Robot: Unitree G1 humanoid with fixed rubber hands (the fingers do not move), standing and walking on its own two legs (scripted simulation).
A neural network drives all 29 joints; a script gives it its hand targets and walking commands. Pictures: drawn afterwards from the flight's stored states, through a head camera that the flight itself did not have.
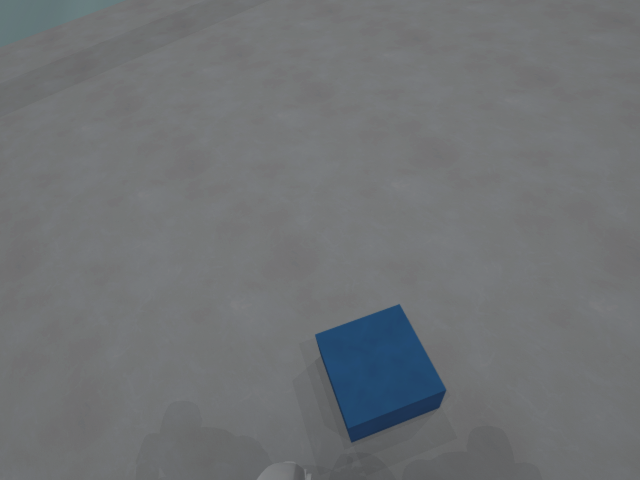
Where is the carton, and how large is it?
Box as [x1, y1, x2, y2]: [315, 304, 445, 442]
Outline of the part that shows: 399,304 315,334 319,350 351,442 437,408 444,394 445,388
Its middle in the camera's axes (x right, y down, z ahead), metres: +0.17 +0.38 +1.17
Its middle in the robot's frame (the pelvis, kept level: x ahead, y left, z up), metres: +0.53 -0.03 -0.70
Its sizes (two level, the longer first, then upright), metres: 0.285 0.283 0.161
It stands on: the floor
